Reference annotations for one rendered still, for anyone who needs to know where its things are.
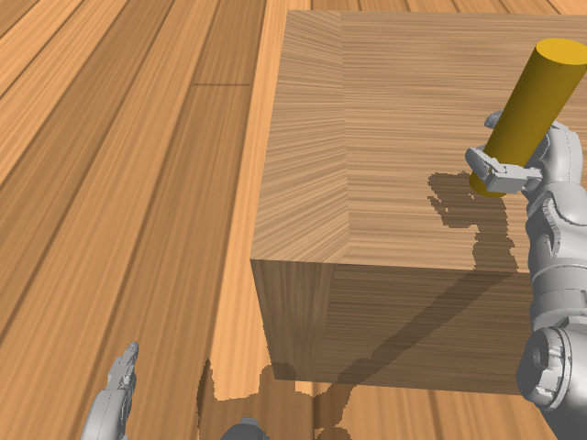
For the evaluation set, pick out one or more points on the right robot hand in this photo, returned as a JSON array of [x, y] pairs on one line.
[[557, 158]]

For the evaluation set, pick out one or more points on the left robot hand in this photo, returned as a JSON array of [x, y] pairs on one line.
[[111, 406]]

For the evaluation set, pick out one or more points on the can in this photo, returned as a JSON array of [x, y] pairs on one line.
[[553, 71]]

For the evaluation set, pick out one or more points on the right robot arm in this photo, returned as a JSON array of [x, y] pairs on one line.
[[553, 370]]

